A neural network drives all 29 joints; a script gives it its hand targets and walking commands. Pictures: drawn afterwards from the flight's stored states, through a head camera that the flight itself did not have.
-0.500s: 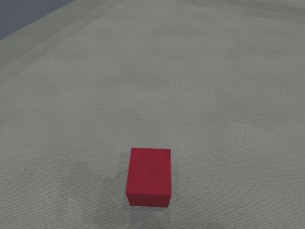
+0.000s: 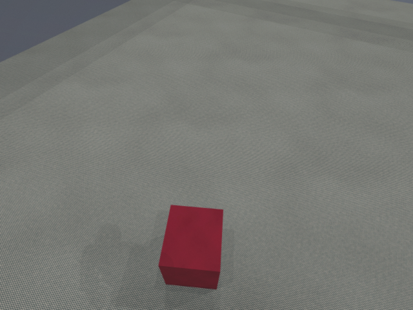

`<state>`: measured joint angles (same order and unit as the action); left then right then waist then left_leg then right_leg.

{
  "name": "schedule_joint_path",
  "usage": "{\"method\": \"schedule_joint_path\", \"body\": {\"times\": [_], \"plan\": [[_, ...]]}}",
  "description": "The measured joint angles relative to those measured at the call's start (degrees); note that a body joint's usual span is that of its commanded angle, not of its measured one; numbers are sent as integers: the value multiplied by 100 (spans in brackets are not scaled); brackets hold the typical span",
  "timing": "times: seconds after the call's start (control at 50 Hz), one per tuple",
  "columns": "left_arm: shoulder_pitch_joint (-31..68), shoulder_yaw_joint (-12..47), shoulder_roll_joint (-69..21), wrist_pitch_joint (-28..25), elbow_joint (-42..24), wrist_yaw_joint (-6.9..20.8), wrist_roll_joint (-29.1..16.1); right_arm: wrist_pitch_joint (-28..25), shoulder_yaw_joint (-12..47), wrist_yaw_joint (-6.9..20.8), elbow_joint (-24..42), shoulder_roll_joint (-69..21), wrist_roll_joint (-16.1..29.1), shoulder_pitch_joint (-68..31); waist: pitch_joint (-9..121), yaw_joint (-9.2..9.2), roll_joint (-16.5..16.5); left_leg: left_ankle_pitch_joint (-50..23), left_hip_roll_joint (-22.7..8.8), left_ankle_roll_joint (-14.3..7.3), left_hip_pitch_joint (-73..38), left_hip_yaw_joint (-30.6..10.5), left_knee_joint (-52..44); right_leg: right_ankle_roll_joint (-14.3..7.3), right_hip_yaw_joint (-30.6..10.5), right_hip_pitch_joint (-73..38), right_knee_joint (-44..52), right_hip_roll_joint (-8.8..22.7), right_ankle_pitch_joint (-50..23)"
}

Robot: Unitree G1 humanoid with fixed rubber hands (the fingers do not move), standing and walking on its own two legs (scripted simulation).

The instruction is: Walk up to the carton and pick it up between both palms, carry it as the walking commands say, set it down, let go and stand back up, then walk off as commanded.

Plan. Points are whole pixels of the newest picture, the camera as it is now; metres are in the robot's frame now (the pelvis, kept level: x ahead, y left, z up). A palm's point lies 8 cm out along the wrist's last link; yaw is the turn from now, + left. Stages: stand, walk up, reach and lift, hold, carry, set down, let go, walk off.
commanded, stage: stand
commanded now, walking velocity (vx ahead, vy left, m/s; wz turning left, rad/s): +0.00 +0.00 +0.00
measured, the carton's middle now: (194, 247) +0.46 +0.07 -0.65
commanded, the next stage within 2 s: none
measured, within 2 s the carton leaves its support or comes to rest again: neither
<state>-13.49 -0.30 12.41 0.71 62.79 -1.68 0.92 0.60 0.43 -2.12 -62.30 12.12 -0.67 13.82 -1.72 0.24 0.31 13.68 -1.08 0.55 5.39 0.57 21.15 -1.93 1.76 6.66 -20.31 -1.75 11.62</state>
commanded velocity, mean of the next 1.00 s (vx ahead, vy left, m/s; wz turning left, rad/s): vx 0.00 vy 0.00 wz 0.00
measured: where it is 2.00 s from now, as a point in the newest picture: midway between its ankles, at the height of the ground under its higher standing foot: outside the picture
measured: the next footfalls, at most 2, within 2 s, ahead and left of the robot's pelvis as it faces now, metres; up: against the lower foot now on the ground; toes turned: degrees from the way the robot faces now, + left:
none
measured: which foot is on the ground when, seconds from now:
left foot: down 0.00-1.00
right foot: down 0.00-1.00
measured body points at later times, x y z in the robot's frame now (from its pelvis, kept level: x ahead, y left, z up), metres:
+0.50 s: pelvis +0.00 +0.00 +0.00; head +0.01 +0.00 +0.45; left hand -0.01 +0.23 -0.16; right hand -0.01 -0.23 -0.16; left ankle -0.02 +0.12 -0.75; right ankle -0.01 -0.10 -0.75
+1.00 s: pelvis +0.00 +0.00 +0.00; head +0.00 -0.01 +0.45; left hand +0.04 +0.28 -0.14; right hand +0.03 -0.28 -0.14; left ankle -0.02 +0.12 -0.75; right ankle -0.01 -0.10 -0.75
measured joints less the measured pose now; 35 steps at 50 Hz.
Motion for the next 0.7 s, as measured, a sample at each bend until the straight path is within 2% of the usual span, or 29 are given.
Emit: {"method": "schedule_joint_path", "body": {"times": [0.4, 0.7], "plan": [[-328, -12, -252, -70, 263, -59, -4, -32, -19, -50, -256, -189, -19, 279, 7, -35, -86, -15, -4, 9, 19, 6, -41, -4, -36, 47, -2, -6, 0], [-329, -66, -287, -119, 228, -80, -1, -82, -60, -70, -191, -221, -39, 384, -28, -18, -84, 21, -3, 14, 26, 14, -1, -5, -59, 81, -88, -4, 53]]}}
